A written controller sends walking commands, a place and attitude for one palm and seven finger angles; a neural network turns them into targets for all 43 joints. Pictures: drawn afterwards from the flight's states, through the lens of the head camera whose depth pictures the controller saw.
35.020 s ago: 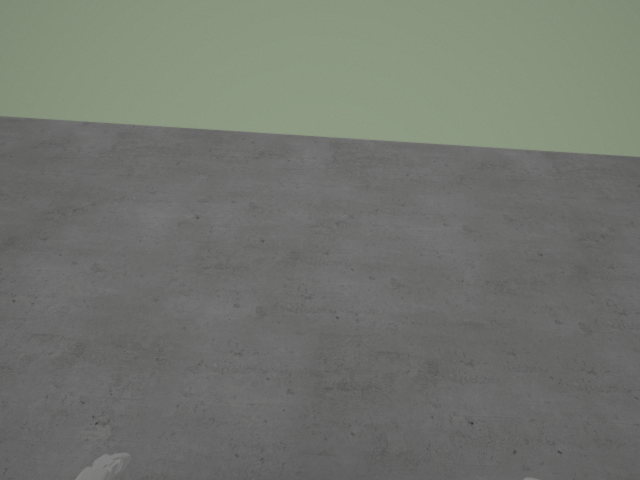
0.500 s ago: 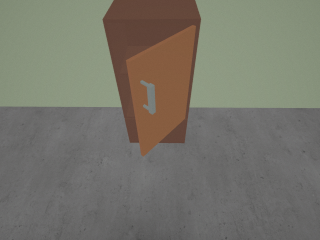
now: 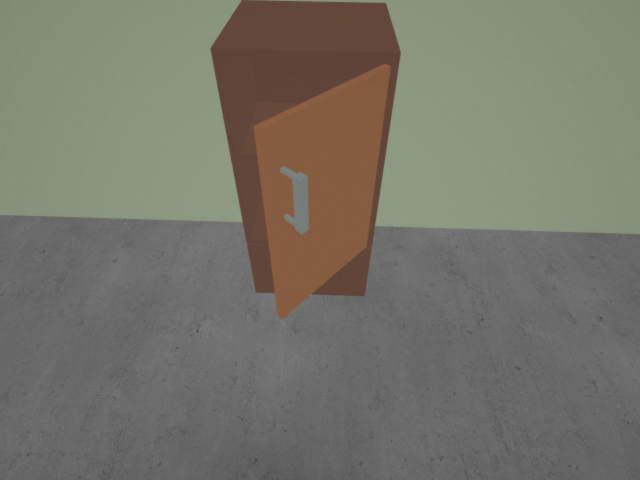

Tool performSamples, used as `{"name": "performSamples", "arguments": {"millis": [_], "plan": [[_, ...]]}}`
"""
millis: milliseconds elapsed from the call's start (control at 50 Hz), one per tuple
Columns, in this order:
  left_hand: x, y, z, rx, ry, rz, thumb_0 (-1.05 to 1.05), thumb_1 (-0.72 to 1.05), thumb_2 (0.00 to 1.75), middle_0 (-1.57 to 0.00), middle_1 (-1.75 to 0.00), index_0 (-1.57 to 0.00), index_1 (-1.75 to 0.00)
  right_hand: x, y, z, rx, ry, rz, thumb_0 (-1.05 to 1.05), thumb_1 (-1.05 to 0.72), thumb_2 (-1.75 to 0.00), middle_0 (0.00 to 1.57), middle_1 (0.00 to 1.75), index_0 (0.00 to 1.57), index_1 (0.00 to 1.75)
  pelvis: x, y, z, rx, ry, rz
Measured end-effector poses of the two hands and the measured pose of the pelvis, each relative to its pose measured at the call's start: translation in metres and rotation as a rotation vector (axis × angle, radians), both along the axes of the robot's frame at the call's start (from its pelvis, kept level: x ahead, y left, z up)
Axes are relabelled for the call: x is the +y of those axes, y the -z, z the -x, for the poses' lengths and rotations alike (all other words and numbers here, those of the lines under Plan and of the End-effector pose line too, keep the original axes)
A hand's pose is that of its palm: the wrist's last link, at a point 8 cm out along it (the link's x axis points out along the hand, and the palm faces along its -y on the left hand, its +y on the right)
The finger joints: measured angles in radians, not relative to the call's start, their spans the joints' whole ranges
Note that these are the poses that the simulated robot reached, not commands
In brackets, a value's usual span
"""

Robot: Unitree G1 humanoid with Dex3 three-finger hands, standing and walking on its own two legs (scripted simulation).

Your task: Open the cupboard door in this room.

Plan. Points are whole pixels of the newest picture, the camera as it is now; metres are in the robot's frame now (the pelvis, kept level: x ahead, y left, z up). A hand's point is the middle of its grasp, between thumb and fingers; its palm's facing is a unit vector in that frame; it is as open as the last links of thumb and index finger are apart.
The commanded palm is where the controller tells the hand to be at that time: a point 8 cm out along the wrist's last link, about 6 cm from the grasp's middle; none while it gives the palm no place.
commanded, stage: look to check the result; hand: left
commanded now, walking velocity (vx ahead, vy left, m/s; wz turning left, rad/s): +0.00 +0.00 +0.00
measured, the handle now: (294, 200) +0.65 +0.08 -0.03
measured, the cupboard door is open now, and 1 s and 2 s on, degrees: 49 49 49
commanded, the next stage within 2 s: walk to a spot facing it in 0.50 s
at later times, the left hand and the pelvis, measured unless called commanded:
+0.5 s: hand out of the picture +0.03 +0.17 -0.17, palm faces +0.03 -0.98 -0.19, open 7.3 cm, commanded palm none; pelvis +0.04 +0.01 +0.01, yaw -1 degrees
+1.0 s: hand out of the picture +0.09 +0.19 -0.18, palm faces -0.09 -0.97 -0.23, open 7.3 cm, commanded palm none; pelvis +0.05 +0.00 -0.01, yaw -11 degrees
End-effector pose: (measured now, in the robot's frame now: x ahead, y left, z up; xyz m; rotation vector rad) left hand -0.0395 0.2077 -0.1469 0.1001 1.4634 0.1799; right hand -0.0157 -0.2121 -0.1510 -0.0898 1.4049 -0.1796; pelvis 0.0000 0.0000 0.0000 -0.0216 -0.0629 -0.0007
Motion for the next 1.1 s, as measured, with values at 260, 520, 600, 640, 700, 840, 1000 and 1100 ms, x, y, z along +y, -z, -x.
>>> {"name": "performSamples", "arguments": {"millis": [260, 520, 600, 640, 700, 840, 1000, 1100], "plan": [[-0.006, -0.001, -0.013, 0.059, 0.005, 0.035, 0.0, 0.91, 0.9, -0.2, -0.3, -0.2, -0.3, 0.014, -0.006, 0.004, 0.094, 0.011, -0.013, 0.0, -0.91, -0.9, 0.2, 0.3, 0.2, 0.3, 0.004, -0.003, -0.019, 0.037, 0.01, -0.014], [0.008, -0.008, -0.068, -0.013, 0.031, -0.015, 0.0, 0.91, 0.9, -0.2, -0.3, -0.2, -0.3, 0.02, -0.003, -0.03, 0.079, 0.002, -0.032, 0.01, -0.92, -0.9, 0.2, 0.3, 0.2, 0.3, 0.005, -0.005, -0.044, 0.039, 0.017, -0.028], [0.008, -0.008, -0.08, -0.031, 0.037, -0.017, 0.0, 0.91, 0.9, -0.2, -0.3, -0.2, -0.3, 0.013, -0.003, -0.041, 0.061, -0.001, -0.016, 0.02, -0.92, -0.9, 0.2, 0.3, 0.2, 0.3, 0.005, -0.005, -0.05, 0.038, 0.019, -0.031], [0.007, -0.008, -0.084, -0.036, 0.04, -0.015, 0.0, 0.91, 0.9, -0.2, -0.3, -0.2, -0.3, 0.009, -0.004, -0.047, 0.052, -0.002, -0.008, 0.02, -0.92, -0.9, 0.2, 0.3, 0.2, 0.3, 0.004, -0.006, -0.052, 0.038, 0.019, -0.032], [0.006, -0.007, -0.089, -0.036, 0.043, -0.012, 0.0, 0.91, 0.9, -0.2, -0.3, -0.2, -0.3, 0.003, -0.005, -0.054, 0.039, 0.0, 0.007, 0.01, -0.92, -0.9, 0.2, 0.3, 0.2, 0.3, 0.004, -0.005, -0.055, 0.039, 0.03, -0.032], [0.012, -0.001, -0.097, -0.005, 0.072, -0.01, 0.0, 0.91, 0.9, -0.2, -0.3, -0.2, -0.3, -0.012, -0.005, -0.069, -0.011, 0.059, 0.049, 0.01, -0.91, -0.9, 0.2, 0.3, 0.2, 0.3, 0.003, 0.0, -0.057, 0.041, 0.089, -0.027], [0.028, -0.003, -0.131, -0.033, 0.164, -0.058, 0.0, 0.91, 0.9, -0.2, -0.3, -0.2, -0.3, -0.032, -0.001, -0.069, -0.082, 0.122, 0.083, 0.0, -0.91, -0.9, 0.2, 0.3, 0.2, 0.3, -0.001, 0.007, -0.048, 0.058, 0.19, -0.054], [0.023, -0.014, -0.165, -0.117, 0.254, -0.114, 0.0, 0.91, 0.9, -0.2, -0.3, -0.2, -0.3, -0.051, 0.013, -0.054, -0.103, 0.17, 0.061, 0.0, -0.91, -0.9, 0.2, 0.3, 0.2, 0.3, -0.016, 0.013, -0.041, 0.055, 0.254, -0.068]]}}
